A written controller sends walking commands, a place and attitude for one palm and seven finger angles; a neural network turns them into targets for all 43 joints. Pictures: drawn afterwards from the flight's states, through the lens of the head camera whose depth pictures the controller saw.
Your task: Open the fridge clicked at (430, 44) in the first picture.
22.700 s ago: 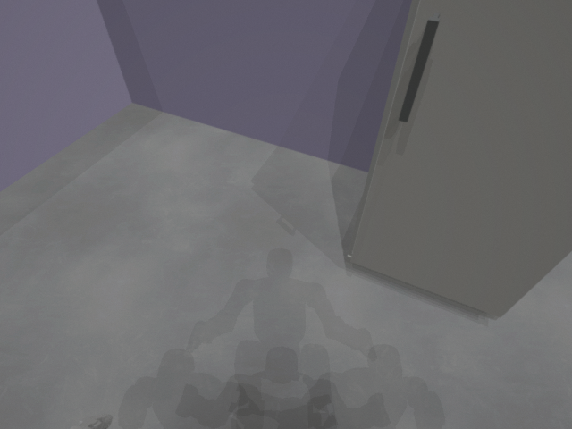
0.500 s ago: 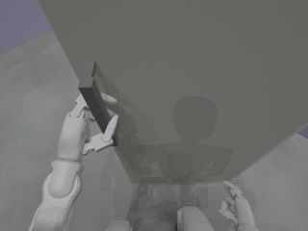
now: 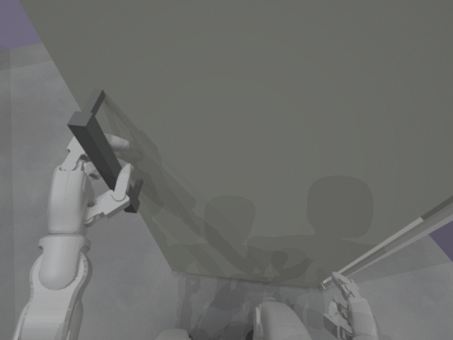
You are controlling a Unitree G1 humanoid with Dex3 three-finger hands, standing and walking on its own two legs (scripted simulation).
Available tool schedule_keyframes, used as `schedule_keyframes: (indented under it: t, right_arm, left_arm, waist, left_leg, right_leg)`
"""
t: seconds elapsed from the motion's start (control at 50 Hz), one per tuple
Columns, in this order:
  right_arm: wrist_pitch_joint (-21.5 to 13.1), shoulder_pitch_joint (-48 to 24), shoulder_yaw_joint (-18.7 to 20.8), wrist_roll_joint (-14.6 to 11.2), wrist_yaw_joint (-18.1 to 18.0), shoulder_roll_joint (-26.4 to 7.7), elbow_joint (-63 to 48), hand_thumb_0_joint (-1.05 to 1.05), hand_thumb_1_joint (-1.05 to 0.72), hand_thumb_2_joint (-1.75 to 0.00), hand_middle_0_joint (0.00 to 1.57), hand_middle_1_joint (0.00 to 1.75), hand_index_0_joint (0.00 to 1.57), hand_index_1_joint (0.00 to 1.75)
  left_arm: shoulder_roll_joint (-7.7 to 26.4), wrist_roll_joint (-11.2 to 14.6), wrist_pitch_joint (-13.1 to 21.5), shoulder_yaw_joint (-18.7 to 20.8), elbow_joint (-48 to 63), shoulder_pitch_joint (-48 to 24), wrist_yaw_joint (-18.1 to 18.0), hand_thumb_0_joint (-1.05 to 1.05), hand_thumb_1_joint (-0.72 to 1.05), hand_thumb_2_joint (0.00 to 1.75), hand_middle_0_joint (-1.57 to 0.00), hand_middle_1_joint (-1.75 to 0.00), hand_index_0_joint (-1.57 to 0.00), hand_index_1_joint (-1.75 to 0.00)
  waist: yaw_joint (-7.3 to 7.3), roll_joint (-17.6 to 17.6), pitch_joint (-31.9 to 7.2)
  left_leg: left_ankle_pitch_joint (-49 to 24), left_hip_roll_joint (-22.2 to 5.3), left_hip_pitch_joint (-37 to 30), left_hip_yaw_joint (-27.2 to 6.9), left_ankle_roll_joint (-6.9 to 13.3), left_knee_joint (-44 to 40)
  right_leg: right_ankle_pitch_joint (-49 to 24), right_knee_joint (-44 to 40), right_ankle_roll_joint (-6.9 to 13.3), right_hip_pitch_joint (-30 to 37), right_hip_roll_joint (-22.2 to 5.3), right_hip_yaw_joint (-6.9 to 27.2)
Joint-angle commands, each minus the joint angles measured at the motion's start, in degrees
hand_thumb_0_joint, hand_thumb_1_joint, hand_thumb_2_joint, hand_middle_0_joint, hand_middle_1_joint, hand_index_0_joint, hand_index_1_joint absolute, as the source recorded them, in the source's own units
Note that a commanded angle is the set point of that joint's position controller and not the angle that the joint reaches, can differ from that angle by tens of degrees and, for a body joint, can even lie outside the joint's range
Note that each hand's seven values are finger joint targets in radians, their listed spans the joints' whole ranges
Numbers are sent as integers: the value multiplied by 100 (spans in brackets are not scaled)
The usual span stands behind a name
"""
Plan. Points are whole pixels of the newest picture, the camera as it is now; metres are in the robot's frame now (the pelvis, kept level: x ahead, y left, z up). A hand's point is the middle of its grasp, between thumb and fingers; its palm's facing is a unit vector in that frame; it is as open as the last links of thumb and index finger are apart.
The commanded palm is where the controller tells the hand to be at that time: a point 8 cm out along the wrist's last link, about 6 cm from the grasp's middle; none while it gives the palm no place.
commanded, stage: walk backward, drawing the door open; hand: left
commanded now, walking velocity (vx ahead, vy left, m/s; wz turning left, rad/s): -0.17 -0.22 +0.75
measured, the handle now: (117, 161) +0.34 +0.18 +0.13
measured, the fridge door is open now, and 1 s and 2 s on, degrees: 60 69 67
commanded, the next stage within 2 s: stop walking and hold the door back in 0.14 s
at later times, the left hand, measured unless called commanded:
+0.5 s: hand (120, 268) +0.19 +0.14 +0.13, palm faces +0.57 -0.80 -0.17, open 5.7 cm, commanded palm +0.17 +0.17 +0.13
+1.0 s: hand (121, 237) +0.23 +0.14 +0.14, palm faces +0.55 -0.81 -0.21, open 5.4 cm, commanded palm +0.18 +0.18 +0.13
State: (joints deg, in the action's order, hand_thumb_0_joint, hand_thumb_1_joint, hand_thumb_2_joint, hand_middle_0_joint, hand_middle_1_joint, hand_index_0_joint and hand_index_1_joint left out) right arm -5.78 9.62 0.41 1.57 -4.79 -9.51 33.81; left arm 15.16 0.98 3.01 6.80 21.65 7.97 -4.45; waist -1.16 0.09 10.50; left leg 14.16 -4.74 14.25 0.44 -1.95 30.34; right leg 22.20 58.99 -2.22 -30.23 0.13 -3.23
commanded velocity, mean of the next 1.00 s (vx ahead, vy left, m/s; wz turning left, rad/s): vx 0.09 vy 0.05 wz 0.17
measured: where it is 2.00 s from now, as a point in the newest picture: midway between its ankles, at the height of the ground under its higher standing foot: outside the picture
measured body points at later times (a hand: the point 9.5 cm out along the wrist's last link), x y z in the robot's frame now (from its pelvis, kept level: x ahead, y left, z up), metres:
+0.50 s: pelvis -0.07 -0.15 -0.01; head -0.04 -0.14 +0.44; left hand +0.15 +0.18 +0.14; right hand +0.20 -0.34 -0.09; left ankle -0.11 -0.06 -0.73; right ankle +0.01 -0.24 -0.74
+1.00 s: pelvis -0.12 -0.19 +0.00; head -0.08 -0.20 +0.45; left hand +0.19 +0.18 +0.15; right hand +0.05 -0.42 -0.13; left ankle -0.12 -0.04 -0.71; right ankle -0.05 -0.29 -0.74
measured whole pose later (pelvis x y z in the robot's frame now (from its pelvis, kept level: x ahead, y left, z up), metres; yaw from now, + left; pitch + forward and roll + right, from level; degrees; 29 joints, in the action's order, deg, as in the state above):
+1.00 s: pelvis -0.12 -0.19 +0.00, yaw +20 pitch -4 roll +2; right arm -3.4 15.9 -0.7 -1.2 -6.5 -16.9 43.9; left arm 19.5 1.4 9.0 12.8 -49.8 -41.7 -3.9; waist -1.7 0.7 7.6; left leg 21.6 -1.4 21.0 4.2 -0.5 42.4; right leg 15.1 32.2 -0.1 -13.6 -4.2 -2.0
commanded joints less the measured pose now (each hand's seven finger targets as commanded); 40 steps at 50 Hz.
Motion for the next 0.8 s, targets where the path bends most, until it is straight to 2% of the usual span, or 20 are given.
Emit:
schedule_keyframes:
  t: [0.0,0.1,0.12,0.14,0.16,0.18,0.22,0.24,0.34,0.44,0.46,0.5,0.52,0.54,0.6,0.64,0.7,0.72,0.74,0.78]
  right_arm:
    - [-262,-223,345,-181,50,-901,-667,0,-90,-90,20,30,20,30]
    - [-288,-298,307,-262,90,-844,-775,0,-90,-90,20,30,20,30]
    - [-267,-195,262,-268,96,-692,-704,0,-90,-90,20,30,20,30]
    - [-209,-284,215,-261,89,-472,-715,0,-90,-90,20,30,20,30]
    - [-218,-519,240,-201,35,-520,-733,0,-90,-90,20,30,20,30]
    - [-235,-523,414,-217,33,-686,-651,0,-90,-90,20,30,20,30]
    - [-143,-673,209,-122,-20,-508,-668,0,-90,-90,20,30,20,30]
    - [-63,-663,122,-120,-66,-526,-554,0,-90,-90,20,30,20,30]
    - [1,-535,117,-123,-263,-783,-592,0,-90,-90,20,30,20,30]
    - [137,-365,116,-208,-138,-949,-493,0,-90,-90,20,30,20,30]
    - [158,-339,154,-225,-113,-1017,-496,0,-90,-90,20,30,20,30]
    - [150,-440,201,-271,-63,-1251,-596,0,-90,-90,20,30,20,30]
    - [134,-439,66,-264,-41,-1073,-561,0,-90,-90,20,30,20,30]
    - [99,-397,59,-292,-69,-1073,-454,0,-90,-90,20,30,20,30]
    - [42,-270,115,-372,-105,-1122,-338,0,-90,-90,20,30,20,30]
    - [30,-157,88,-396,-131,-1146,-261,0,-90,-90,20,30,20,30]
    - [9,-79,25,-366,-190,-1193,-154,0,-90,-90,20,30,20,30]
    - [22,-65,12,-347,-211,-1202,-82,0,-90,-90,20,30,20,30]
    - [45,17,35,-323,-227,-1171,-60,0,-90,-90,20,30,20,30]
    - [54,-9,118,-359,-230,-1153,-71,0,-90,-90,20,30,20,30]
  left_arm:
    - [515,68,580,438,1765,-1046,-88,0,90,90,-45,-140,-45,-140]
    - [793,188,638,867,1530,-856,-178,0,90,90,-45,-140,-45,-140]
    - [1094,179,651,1098,1563,-945,-205,0,90,90,-45,-140,-45,-140]
    - [1518,161,636,1405,1658,-954,-260,0,90,90,-45,-140,-45,-140]
    - [1853,164,648,1857,1511,-875,-330,0,90,90,-45,-140,-45,-140]
    - [1834,214,579,1870,1429,-699,-358,0,90,90,-45,-140,-45,-140]
    - [1388,212,687,1577,1542,-552,-295,0,90,90,-45,-140,-45,-140]
    - [1183,195,621,1449,480,-656,-348,0,90,90,-45,-140,-45,-140]
    - [1266,114,677,1106,-548,-2743,-545,0,90,90,-45,-140,-45,-140]
    - [1188,89,798,654,-1472,-4339,-517,0,90,90,-45,-140,-45,-140]
    - [1202,118,840,605,-1441,-4658,-489,0,90,90,-45,-140,-45,-140]
    - [972,188,909,254,-1568,-5252,-427,0,90,90,-45,-140,-45,-140]
    - [688,180,924,-104,-1884,-5350,-386,0,90,90,-45,-140,-45,-140]
    - [1254,33,870,289,-2350,-5856,-433,0,90,90,-45,-140,-45,-140]
    - [982,102,754,23,-2957,-6462,-345,0,90,90,-45,-140,-45,-140]
    - [842,137,631,-147,-3640,-6941,-257,0,90,90,-45,-140,-45,-140]
    - [1016,172,627,-70,-4424,-7383,-191,0,90,90,-45,-140,-45,-140]
    - [1336,148,639,156,-4726,-7494,-193,0,90,90,-45,-140,-45,-140]
    - [1586,122,662,321,-4961,-7534,-189,0,90,90,-45,-140,-45,-140]
    - [2063,93,603,623,-5549,-7410,-183,0,90,90,-45,-140,-45,-140]
  waist:
    - [24,1678,-1676]
    - [70,1424,-1739]
    - [23,578,-1834]
    - [14,-859,-1906]
    - [283,-1369,-2084]
    - [248,-1674,-2228]
    - [200,-794,-1912]
    - [168,-784,-1956]
    - [220,-1288,-2217]
    - [171,-651,-2300]
    - [109,-417,-2344]
    - [190,1409,-2270]
    - [75,2164,-2232]
    - [27,1883,-1960]
    - [68,732,-2001]
    - [101,969,-2160]
    - [142,1018,-2276]
    - [162,756,-2338]
    - [153,2,-2344]
    - [289,-1634,-1915]
  left_leg:
    - [-1149,-1124,-141,-797,787,-1193]
    - [437,-461,682,-898,514,-442]
    - [796,65,646,-542,252,377]
    - [1465,598,1348,182,-55,1923]
    - [2002,553,1731,52,-11,3630]
    - [2287,477,1871,-349,-29,4511]
    - [1951,237,2026,-25,-149,4413]
    - [1833,221,1915,57,-171,3929]
    - [1432,437,869,220,71,1897]
    - [591,512,55,289,238,-304]
    - [81,377,-467,219,313,-876]
    - [-1036,-956,-1191,-1189,932,-1125]
    - [-741,-1451,-1085,-1918,1285,-1452]
    - [-3,-1538,-763,-2137,1470,-1599]
    - [-11,-1202,-1080,-1627,1431,-1105]
    - [355,-905,-947,-1028,1203,-1038]
    - [1102,-694,-408,-862,997,-711]
    - [1271,-537,-81,-623,852,-394]
    - [1283,-182,468,-297,642,349]
    - [1675,484,2151,27,198,2235]
  right_leg:
    - [-327,-920,-173,1009,-128,155]
    - [-659,-3380,-288,2519,240,-364]
    - [-870,-4088,-125,2490,-198,-64]
    - [-1335,-4245,365,2580,-1332,891]
    - [-1473,-4251,887,2126,-2168,1523]
    - [-1820,-4101,1206,2172,-2454,2184]
    - [-3443,-3431,1320,2638,-2047,791]
    - [-4027,-3296,1160,2791,-2004,577]
    - [-4300,-3391,942,2710,-2242,971]
    - [-2846,-3268,733,2608,-2174,1050]
    - [-2375,-2960,530,2278,-1917,857]
    - [-1019,-1898,75,1106,-748,12]
    - [741,-1047,26,568,-465,-50]
    - [770,-358,81,312,-389,144]
    - [395,-705,38,185,-304,172]
    - [209,-1319,41,736,-162,-91]
    - [-12,-2698,105,1770,-45,-240]
    - [-27,-3219,170,2268,-155,-21]
    - [381,-3772,404,2656,-664,827]
    - [871,-4582,1226,3169,-2225,3428]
